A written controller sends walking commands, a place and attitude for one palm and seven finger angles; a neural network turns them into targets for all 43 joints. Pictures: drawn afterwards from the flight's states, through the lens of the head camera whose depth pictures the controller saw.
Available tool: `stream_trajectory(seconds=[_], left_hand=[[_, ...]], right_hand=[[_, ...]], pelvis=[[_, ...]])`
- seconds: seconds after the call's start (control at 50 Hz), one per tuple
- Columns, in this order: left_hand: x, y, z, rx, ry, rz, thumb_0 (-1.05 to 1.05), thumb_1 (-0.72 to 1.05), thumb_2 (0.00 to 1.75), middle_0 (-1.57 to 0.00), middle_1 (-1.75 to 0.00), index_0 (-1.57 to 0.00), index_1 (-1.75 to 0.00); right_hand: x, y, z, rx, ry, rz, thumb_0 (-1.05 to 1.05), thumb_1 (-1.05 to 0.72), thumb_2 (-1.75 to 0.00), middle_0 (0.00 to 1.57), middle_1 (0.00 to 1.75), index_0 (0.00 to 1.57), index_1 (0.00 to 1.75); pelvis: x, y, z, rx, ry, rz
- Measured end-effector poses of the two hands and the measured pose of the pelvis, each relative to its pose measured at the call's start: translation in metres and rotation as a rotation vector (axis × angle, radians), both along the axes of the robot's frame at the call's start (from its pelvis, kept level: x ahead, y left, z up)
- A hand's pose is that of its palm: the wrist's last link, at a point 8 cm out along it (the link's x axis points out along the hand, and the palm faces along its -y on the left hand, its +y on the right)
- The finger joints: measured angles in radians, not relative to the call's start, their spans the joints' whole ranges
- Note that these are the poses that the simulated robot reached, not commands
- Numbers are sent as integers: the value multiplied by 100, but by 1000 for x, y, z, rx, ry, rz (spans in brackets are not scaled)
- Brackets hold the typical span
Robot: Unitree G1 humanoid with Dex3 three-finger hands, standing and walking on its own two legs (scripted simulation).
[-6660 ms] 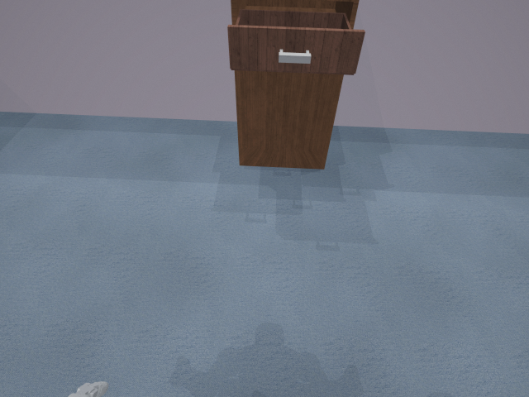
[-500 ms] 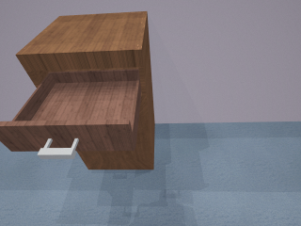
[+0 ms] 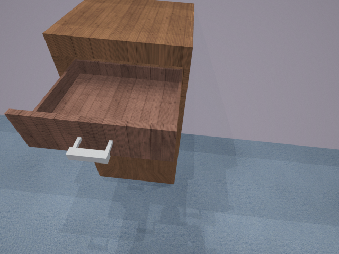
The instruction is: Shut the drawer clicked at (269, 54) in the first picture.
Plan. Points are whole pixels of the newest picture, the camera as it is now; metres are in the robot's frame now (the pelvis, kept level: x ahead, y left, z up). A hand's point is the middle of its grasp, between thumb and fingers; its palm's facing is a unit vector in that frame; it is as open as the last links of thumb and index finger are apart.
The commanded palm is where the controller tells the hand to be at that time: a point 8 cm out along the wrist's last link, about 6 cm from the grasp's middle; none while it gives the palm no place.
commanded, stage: come to a stop and stand still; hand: left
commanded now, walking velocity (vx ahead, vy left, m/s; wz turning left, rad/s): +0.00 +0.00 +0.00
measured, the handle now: (91, 148) +0.35 +0.25 +0.02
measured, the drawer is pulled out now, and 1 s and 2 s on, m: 0.30 0.30 0.30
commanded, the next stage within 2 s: look again from close up in 0.38 s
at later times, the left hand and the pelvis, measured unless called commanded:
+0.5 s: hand out of the picture +0.02 +0.19 -0.18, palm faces +0.01 -0.98 -0.20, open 7.4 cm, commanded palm none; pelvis +0.01 +0.01 +0.00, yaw -1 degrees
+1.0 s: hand out of the picture +0.01 +0.16 -0.17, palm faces +0.00 -0.98 -0.22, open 7.3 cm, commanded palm none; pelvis +0.00 -0.02 +0.00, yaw -1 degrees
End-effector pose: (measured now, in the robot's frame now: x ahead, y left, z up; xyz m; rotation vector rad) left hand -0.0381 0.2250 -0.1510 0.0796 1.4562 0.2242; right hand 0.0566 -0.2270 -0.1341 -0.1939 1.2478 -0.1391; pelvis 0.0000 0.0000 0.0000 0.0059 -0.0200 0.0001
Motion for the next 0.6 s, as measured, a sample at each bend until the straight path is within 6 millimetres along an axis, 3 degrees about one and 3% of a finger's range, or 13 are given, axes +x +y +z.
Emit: stream_trajectory(seconds=[0.16, 0.34, 0.48, 0.6], left_hand=[[29, 7, 1, -25, -42, -53, 0, 91, 89, -20, -30, -20, -30], [51, 13, 4, -10, -59, -88, 0, 91, 89, -20, -30, -20, -30], [56, 13, 7, 6, -54, -98, 0, 91, 89, -20, -30, -20, -30], [52, 12, 7, 31, -61, -131, 0, 91, 89, -20, -30, -20, -30]], right_hand=[[-2, 12, 4, -8, 7, -14, 0, -94, -90, 20, 30, 20, 30], [-40, 18, -2, 7, 106, -62, 0, -92, -90, 20, 30, 20, 30], [-69, 27, -7, 44, 184, -92, 1, -91, -90, 20, 30, 20, 30], [-73, 29, -17, 77, 160, -73, 1, -91, -90, 20, 30, 20, 30]], pelvis=[[4, 13, 4, -5, 5, -7], [10, 17, 4, -4, -1, -12], [12, 14, 5, -3, -3, -14], [7, 13, -2, -9, 9, -11]])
